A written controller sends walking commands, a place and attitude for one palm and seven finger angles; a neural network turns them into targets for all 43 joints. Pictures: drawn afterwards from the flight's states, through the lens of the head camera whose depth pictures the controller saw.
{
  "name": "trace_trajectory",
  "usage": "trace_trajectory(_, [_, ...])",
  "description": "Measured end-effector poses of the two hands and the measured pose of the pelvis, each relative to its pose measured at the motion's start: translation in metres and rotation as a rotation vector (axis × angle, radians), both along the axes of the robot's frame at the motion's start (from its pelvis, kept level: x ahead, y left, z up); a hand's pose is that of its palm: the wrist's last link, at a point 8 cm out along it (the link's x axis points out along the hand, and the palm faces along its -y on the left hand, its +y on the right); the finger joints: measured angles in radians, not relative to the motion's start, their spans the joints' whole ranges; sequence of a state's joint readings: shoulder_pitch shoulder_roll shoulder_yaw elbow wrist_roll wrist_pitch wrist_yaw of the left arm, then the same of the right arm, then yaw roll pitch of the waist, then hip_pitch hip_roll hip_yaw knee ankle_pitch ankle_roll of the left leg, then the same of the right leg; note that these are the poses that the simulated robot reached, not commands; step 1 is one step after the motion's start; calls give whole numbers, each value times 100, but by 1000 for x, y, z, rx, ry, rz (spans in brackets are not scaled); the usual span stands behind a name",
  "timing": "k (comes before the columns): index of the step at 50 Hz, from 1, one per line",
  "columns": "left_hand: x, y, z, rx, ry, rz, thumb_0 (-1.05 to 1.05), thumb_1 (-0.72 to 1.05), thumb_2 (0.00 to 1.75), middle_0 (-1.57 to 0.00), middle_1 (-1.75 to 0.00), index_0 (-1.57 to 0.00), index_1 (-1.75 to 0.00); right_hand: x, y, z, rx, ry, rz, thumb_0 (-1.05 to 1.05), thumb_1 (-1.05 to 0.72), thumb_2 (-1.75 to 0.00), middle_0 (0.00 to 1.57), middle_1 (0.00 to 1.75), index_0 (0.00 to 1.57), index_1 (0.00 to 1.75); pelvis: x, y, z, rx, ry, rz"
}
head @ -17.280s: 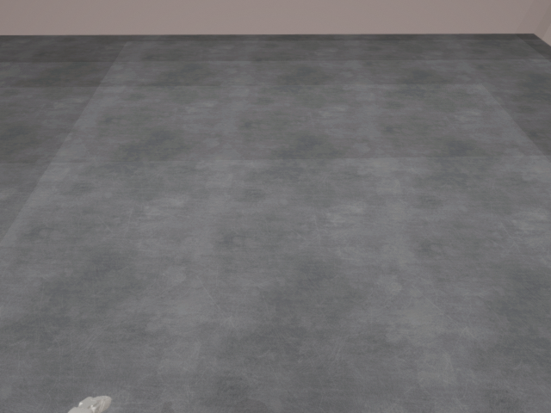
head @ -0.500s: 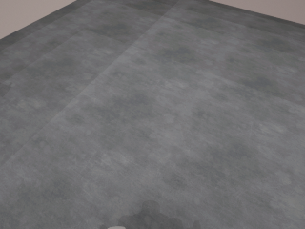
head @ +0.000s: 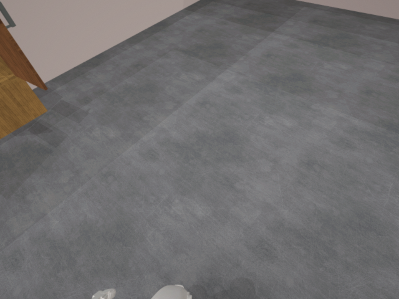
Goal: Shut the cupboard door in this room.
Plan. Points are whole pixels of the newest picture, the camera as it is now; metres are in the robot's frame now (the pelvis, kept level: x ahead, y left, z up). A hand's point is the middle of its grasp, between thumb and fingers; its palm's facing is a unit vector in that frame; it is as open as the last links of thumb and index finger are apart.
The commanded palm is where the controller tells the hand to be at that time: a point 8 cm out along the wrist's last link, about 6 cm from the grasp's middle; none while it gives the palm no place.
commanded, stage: turn or walk to find it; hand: left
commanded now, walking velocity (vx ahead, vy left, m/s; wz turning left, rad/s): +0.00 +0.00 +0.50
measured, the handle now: (2, 16) +1.37 +1.09 +0.02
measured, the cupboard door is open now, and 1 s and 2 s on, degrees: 97 97 97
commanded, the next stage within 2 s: none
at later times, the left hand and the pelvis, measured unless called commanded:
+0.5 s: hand out of the picture -0.04 +0.26 -0.17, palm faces +0.29 -0.93 -0.24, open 7.4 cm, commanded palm none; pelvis -0.02 +0.04 +0.00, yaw +15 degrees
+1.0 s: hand out of the picture +0.08 +0.22 -0.14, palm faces +0.49 -0.84 -0.25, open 7.3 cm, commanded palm none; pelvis +0.12 +0.03 +0.01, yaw +30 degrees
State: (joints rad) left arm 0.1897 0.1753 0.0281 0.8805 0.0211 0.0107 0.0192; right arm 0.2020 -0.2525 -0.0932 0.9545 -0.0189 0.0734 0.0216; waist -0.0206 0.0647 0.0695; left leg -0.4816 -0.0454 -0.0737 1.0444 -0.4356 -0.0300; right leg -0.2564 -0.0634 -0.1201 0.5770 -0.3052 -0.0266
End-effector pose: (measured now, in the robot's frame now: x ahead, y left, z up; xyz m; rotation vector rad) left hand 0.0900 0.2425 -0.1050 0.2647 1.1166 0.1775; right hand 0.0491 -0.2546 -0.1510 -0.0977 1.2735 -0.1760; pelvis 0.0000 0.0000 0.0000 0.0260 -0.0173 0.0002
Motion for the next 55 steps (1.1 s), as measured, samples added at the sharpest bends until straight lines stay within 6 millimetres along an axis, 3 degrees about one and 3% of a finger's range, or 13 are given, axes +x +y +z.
trace_trajectory(5, [-37, -6, -2, -17, 59, 73, 1, 90, 90, -21, -30, -21, -30, 2, -5, 5, -3, 33, 55, 1, -91, -90, 20, 29, 20, 30, -3, -5, 5, 8, -1, 61])
trace_trajectory(10, [-72, -2, -11, -46, 107, 151, 1, 90, 90, -21, -30, -21, -30, 14, 2, 10, -23, 66, 132, 1, -91, -90, 20, 29, 20, 30, -6, -1, 5, 8, 8, 120])
trace_trajectory(18, [-139, 38, -44, -90, 190, 295, 1, 90, 90, -21, -30, -21, -30, 68, 48, 18, -82, -49, 287, 1, -91, -90, 20, 29, 20, 30, -18, 30, -10, -22, 16, 210])
trace_trajectory(22, [-155, 57, -44, -90, 232, 340, 1, 90, 90, -21, -30, -21, -30, 80, 71, 33, -88, -111, 333, 1, -91, -90, 20, 29, 20, 30, -20, 39, -4, -37, 9, 230])
trace_trajectory(26, [-144, 69, -31, -96, 176, 351, 1, 91, 90, -20, -30, -20, -30, 80, 84, 41, -79, -109, 360, 1, -91, -90, 20, 29, 20, 30, -13, 45, 7, -52, 13, 266])
trace_trajectory(31, [-111, 74, -18, -85, 87, 349, 1, 91, 90, -20, -30, -20, -30, 72, 85, 39, -53, -61, 365, 1, -90, -90, 21, 29, 20, 30, 2, 46, 12, -48, 21, 310])
trace_trajectory(37, [-50, 68, -6, -63, -3, 329, 1, 91, 90, -20, -30, -20, -30, 63, 66, 23, -32, 55, 346, 1, -90, -90, 21, 29, 20, 30, 33, 36, 9, -30, 31, 361])
trace_trajectory(41, [-8, 56, -5, -32, -81, 322, 1, 90, 90, -20, -30, -20, -30, 73, 45, 1, -24, 138, 353, 1, -90, -90, 21, 30, 20, 30, 62, 23, -4, -18, 30, 407])
trace_trajectory(44, [-2, 44, -3, -22, -114, 376, 1, 90, 90, -20, -30, -20, -30, 98, 37, -6, -29, 185, 404, 1, -90, -90, 20, 29, 20, 30, 80, 19, -6, -21, 13, 458])
trace_trajectory(48, [-23, 24, -2, -46, -29, 474, 0, 90, 90, -21, -30, -21, -30, 158, 48, 2, -21, 138, 469, 1, -91, -90, 20, 29, 20, 30, 107, 23, 4, -10, 11, 502])
trace_trajectory(52, [-53, 6, -6, -75, 89, 588, 0, 92, 90, -21, -30, -21, -30, 224, 76, 11, -11, 60, 539, 1, -91, -90, 20, 29, 19, 30, 134, 33, 10, -7, 10, 546])
trace_trajectory(55, [-76, -10, -11, -117, 186, 659, 0, 92, 90, -20, -30, -21, -30, 271, 108, 15, -5, 10, 600, 1, -91, -90, 20, 29, 19, 30, 153, 45, 10, -13, 9, 575])
